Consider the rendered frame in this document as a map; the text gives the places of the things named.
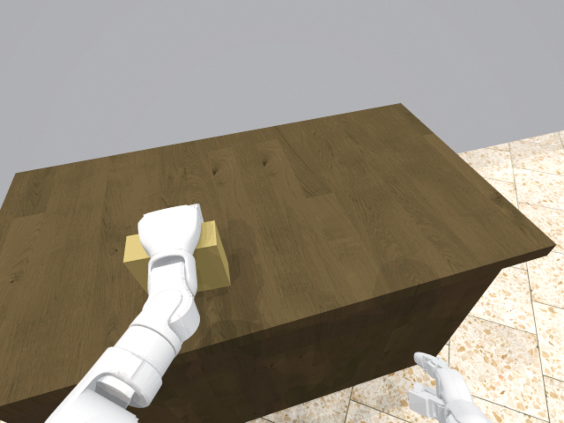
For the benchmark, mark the table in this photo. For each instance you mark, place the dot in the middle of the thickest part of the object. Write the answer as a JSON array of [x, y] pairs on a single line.
[[353, 241]]

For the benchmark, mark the left robot hand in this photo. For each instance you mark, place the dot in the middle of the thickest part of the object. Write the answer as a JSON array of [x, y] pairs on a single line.
[[171, 228]]

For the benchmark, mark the right robot forearm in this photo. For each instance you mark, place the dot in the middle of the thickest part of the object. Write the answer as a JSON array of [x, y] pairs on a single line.
[[462, 411]]

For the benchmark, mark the sponge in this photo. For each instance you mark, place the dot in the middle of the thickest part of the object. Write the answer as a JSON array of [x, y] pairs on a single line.
[[211, 263]]

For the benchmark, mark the left robot upper arm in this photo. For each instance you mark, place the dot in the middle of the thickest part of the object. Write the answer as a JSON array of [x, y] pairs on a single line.
[[91, 407]]

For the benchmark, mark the left robot forearm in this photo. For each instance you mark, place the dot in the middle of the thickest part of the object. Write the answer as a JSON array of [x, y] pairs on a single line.
[[130, 372]]

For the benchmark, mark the right robot hand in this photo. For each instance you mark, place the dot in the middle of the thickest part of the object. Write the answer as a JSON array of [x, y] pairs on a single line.
[[450, 386]]

